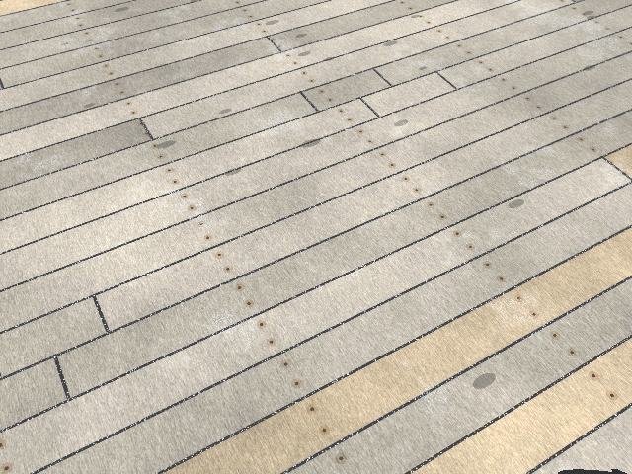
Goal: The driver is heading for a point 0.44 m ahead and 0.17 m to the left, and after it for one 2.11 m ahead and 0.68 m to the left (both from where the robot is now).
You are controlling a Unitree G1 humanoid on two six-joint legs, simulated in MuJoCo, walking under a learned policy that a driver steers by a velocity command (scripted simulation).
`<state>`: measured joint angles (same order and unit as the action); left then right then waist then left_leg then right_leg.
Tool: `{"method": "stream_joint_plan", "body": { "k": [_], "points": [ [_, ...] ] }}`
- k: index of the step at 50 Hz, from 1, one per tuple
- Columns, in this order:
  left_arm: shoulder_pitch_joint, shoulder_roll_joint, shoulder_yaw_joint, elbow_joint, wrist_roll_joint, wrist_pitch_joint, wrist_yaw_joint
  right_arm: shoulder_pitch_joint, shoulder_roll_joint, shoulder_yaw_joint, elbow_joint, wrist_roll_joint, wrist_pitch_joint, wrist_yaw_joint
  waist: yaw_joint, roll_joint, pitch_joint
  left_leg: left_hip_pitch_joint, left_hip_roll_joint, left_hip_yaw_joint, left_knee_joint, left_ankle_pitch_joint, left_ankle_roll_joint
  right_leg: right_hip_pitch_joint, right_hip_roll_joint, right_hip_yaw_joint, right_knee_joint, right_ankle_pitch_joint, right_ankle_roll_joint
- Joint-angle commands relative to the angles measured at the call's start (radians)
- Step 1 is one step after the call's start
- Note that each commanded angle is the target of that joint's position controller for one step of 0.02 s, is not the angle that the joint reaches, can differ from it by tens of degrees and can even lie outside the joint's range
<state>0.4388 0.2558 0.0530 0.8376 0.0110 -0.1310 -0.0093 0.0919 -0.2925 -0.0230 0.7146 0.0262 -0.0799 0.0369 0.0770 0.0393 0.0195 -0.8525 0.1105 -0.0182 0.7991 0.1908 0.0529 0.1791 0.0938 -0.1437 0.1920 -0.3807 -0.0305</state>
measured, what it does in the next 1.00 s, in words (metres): walks ahead, turning left: left foot, then right foot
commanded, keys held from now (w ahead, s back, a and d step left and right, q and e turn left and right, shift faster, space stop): w+q+shift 0.48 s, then w+shift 0.52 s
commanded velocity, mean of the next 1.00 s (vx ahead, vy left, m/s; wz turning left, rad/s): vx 1.00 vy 0.00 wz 0.59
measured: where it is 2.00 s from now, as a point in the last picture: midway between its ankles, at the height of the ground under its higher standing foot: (155, 122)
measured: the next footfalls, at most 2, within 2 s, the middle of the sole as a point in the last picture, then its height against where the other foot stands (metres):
left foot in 0.10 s outside the picture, level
right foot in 0.54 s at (336, 341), level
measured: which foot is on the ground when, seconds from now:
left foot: up 0.00-0.08, down 0.10-0.56, up 0.58-1.00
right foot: down 0.00-0.12, up 0.14-0.52, down 0.54-1.00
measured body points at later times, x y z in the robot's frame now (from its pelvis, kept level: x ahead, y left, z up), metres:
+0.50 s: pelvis +0.50 +0.06 +0.00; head +0.52 +0.09 +0.45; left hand +0.69 +0.36 -0.02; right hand +0.60 -0.20 -0.11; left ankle +0.31 +0.08 -0.72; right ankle +0.76 -0.01 -0.69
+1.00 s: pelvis +0.88 +0.27 -0.01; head +0.90 +0.29 +0.44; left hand +0.64 +0.39 -0.14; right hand +1.23 +0.33 -0.03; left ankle +0.98 +0.48 -0.71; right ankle +0.77 +0.01 -0.72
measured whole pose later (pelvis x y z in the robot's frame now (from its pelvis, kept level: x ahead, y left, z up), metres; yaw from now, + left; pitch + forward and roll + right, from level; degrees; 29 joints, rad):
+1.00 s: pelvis +0.88 +0.27 -0.01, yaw +37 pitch +2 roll -1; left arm 0.59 0.25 0.02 0.91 -0.02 -0.09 -0.01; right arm -0.10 -0.24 0.01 0.54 0.02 -0.10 0.06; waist 0.14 0.00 0.02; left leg -0.65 0.02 0.02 0.58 0.00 0.10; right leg 0.27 -0.02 0.03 0.20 -0.45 0.00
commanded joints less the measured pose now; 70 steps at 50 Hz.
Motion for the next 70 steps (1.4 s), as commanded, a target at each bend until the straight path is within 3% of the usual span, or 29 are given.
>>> {"method": "stream_joint_plan", "body": {
  "k": [1,4,5,6,7,8,9,11,14,17,20,24,27,28,29,30,31,32,36,41,46,50,51,52,53,54,56,60,70],
  "points": [
    [-0.053,0.181,0.03,-0.065,-0.003,-0.012,0.02,-0.101,-0.034,-0.002,-0.096,0.009,-0.02,0.035,-0.047,-0.062,0.104,0.277,-0.084,0.1,-0.145,0.089,0.046,-0.219,-0.256,-0.028,-0.074,0.834,-0.028],
    [-0.098,0.257,0.051,-0.09,0.023,0.046,0.047,0.121,-0.147,-0.059,-0.077,0.026,0.004,0.037,-0.208,-0.199,-0.067,0.48,-0.212,0.199,-0.082,-0.193,0.099,-0.04,-0.299,-0.042,0.335,1.57,0.015],
    [-0.175,0.274,0.055,-0.113,0.025,0.055,0.046,0.387,-0.215,-0.092,-0.012,0.021,0.026,0.025,-0.341,-0.199,-0.176,0.761,-0.193,0.128,-0.077,-0.215,0.141,-0.143,-0.302,-0.022,0.624,1.584,0.008],
    [-0.219,0.224,0.043,-0.127,0.008,0.041,0.038,0.542,-0.249,-0.105,0.033,0.02,0.053,0.004,-0.397,-0.061,-0.198,1.014,-0.137,-0.007,-0.128,-0.234,0.17,-0.379,-0.181,-0.027,1.05,0.98,0.028],
    [-0.013,0.0,-0.023,-0.191,-0.003,0.003,0.005,0.435,-0.304,-0.106,0.008,-0.007,0.033,0.007,-0.143,0.401,-0.273,1.322,0.069,-0.568,-0.225,-0.539,0.396,-0.899,0.008,0.149,1.468,-0.174,0.087],
    [-0.097,0.101,-0.024,-0.218,-0.032,-0.04,-0.009,0.421,-0.211,-0.093,-0.035,-0.025,0.024,-0.001,-0.219,0.216,-0.406,1.357,0.13,-0.885,-0.489,-0.916,0.404,-0.981,-0.01,0.314,1.456,-0.098,0.008],
    [-0.233,0.146,-0.012,-0.254,-0.056,-0.056,-0.01,0.41,-0.164,-0.084,-0.039,-0.034,0.007,-0.004,-0.22,0.074,-0.238,1.216,0.114,-0.858,-0.567,-0.926,0.326,-1.013,-0.054,0.317,1.354,-0.025,-0.037],
    [-0.289,0.112,-0.017,-0.266,-0.018,-0.059,0.006,0.291,-0.124,-0.07,-0.053,-0.028,-0.02,0.012,-0.104,-0.155,-0.066,0.874,0.046,-0.718,-0.572,-0.677,0.29,-0.903,-0.109,0.314,1.162,0.048,-0.04],
    [-0.243,0.119,-0.005,-0.253,0.006,-0.023,0.014,0.213,-0.107,-0.065,-0.075,-0.007,-0.019,-0.003,-0.025,-0.087,0.013,0.651,-0.06,-0.512,-0.591,-0.419,0.291,-0.809,-0.157,0.302,0.998,0.069,0.022],
    [-0.429,0.076,-0.019,-0.324,0.024,-0.012,0.021,0.247,-0.097,-0.059,-0.058,0.011,-0.012,-0.035,-0.079,-0.075,0.096,0.454,-0.134,-0.38,-0.604,-0.268,0.256,-0.735,-0.132,0.218,0.696,0.237,0.081],
    [-0.55,0.041,-0.021,-0.372,0.005,-0.017,0.01,0.297,-0.118,-0.072,-0.028,0.012,0.004,-0.046,-0.156,0.007,0.064,0.36,-0.171,-0.364,-0.59,-0.32,0.181,-0.523,-0.058,0.183,0.426,0.506,0.1],
    [-0.563,0.13,0.025,-0.39,-0.046,-0.027,0.015,0.319,-0.105,-0.08,0.001,0.031,0.007,-0.055,-0.148,0.076,0.036,0.6,-0.121,-0.469,-0.459,-0.293,0.137,-0.491,-0.062,0.269,0.258,0.478,0.094],
    [-0.134,0.208,0.071,-0.306,-0.054,-0.027,0.027,0.248,-0.103,-0.074,-0.019,-0.034,0.025,-0.044,0.089,0.096,-0.269,0.659,-0.109,-0.372,0.034,0.111,0.065,-0.054,-0.147,0.255,0.381,0.34,0.011],
    [0.059,0.245,0.069,-0.259,-0.038,-0.016,0.028,0.304,0.019,-0.039,-0.039,-0.054,0.021,-0.037,0.087,-0.126,-0.412,0.414,-0.198,-0.285,0.384,-0.391,0.044,0.266,-0.3,0.524,0.394,0.056,-0.057],
    [0.062,0.301,0.079,-0.209,-0.011,-0.021,-0.004,0.505,0.05,-0.01,-0.051,0.041,0.007,-0.033,-0.028,-0.639,-0.487,0.12,-0.231,-0.212,0.656,-0.719,0.011,0.382,-0.519,1.166,0.135,-0.366,-0.232],
    [-0.003,0.158,0.057,-0.245,-0.015,-0.011,-0.003,0.422,-0.041,-0.017,-0.016,0.05,0.016,-0.044,0.031,-0.416,-0.319,0.028,-0.134,-0.183,0.694,-0.617,0.016,0.278,-0.463,1.128,0.088,-0.539,-0.205],
    [0.019,0.124,0.05,-0.225,-0.013,0.006,-0.001,0.212,-0.09,-0.015,-0.05,-0.013,0.003,-0.034,0.111,-0.254,-0.156,0.089,-0.117,-0.134,0.633,-0.596,0.016,0.083,-0.361,0.824,0.119,-0.172,-0.143],
    [-0.031,0.141,0.047,-0.198,0.005,0.015,-0.004,0.134,-0.058,-0.022,-0.081,-0.009,-0.004,-0.037,0.036,-0.049,-0.089,0.062,-0.113,-0.119,0.617,-0.552,0.024,-0.007,-0.335,0.774,0.081,-0.143,-0.139],
    [-0.087,0.043,0.008,-0.138,-0.015,0.0,-0.027,0.094,0.0,-0.007,-0.11,0.007,0.002,-0.022,-0.064,-0.092,0.001,0.126,-0.038,-0.134,0.414,-0.537,0.04,-0.233,-0.288,0.598,0.023,0.048,-0.18],
    [-0.032,0.108,0.014,-0.09,-0.031,-0.004,-0.01,-0.1,-0.006,0.016,-0.174,-0.031,-0.02,0.001,-0.035,-0.031,0.111,0.064,0.0,-0.045,0.109,-0.266,0.005,-0.326,-0.265,0.41,-0.068,0.282,-0.177],
    [0.082,0.159,0.007,-0.016,-0.045,0.012,0.001,-0.271,-0.023,0.011,-0.234,-0.011,-0.035,0.022,0.01,-0.068,0.141,0.284,-0.068,0.035,-0.19,-0.07,0.008,-0.283,-0.284,0.269,-0.141,0.481,-0.138],
    [0.091,0.222,0.005,0.027,-0.016,0.049,0.012,-0.015,-0.129,-0.05,-0.206,0.0,-0.024,0.005,-0.181,-0.226,-0.078,0.655,-0.179,0.118,-0.203,-0.248,0.089,-0.155,-0.313,0.183,0.3,1.345,-0.078],
    [0.044,0.226,0.003,0.014,-0.004,0.053,0.018,0.225,-0.169,-0.074,-0.14,0.0,-0.009,-0.012,-0.306,-0.216,-0.181,0.98,-0.107,0.045,-0.183,-0.239,0.119,-0.363,-0.283,0.166,0.584,1.243,-0.042],
    [0.162,0.051,-0.04,-0.023,0.01,0.037,0.013,0.375,-0.274,-0.094,-0.097,-0.033,-0.01,-0.02,-0.233,0.102,-0.4,1.444,0.196,-0.44,-0.187,-0.5,0.251,-0.771,-0.132,0.184,1.075,0.413,-0.001],
    [0.175,0.057,-0.053,-0.012,-0.028,0.001,0.003,0.449,-0.218,-0.084,-0.069,-0.014,-0.012,-0.011,-0.247,0.219,-0.602,1.501,0.278,-0.861,-0.431,-0.866,0.305,-0.884,-0.056,0.328,1.235,-0.071,-0.028],
    [-0.001,0.153,-0.016,-0.053,-0.075,-0.011,0.005,0.401,-0.146,-0.066,-0.043,-0.014,-0.008,-0.016,-0.249,0.164,-0.352,1.35,0.222,-0.748,-0.5,-0.874,0.244,-1.008,-0.122,0.294,1.268,-0.034,-0.044],
    [-0.148,0.117,-0.025,-0.092,-0.061,-0.019,0.009,0.266,-0.092,-0.05,-0.029,-0.038,-0.017,-0.011,-0.172,-0.03,-0.092,0.973,0.16,-0.47,-0.544,-0.607,0.211,-0.99,-0.191,0.253,1.186,0.065,-0.04],
    [-0.079,0.037,-0.026,-0.068,-0.058,0.065,0.004,0.123,-0.011,-0.036,0.001,-0.033,-0.046,0.004,-0.023,0.039,0.034,0.599,0.136,-0.218,-0.675,-0.509,0.172,-0.855,-0.279,0.291,1.062,0.114,-0.008],
    [-0.432,0.071,-0.021,-0.202,-0.045,0.042,-0.064,0.283,-0.144,-0.05,0.079,-0.04,-0.051,-0.041,-0.11,-0.047,0.128,0.822,0.069,0.219,-0.714,0.137,0.005,-0.809,-0.138,0.077,0.478,0.66,-0.073]
  ]
}}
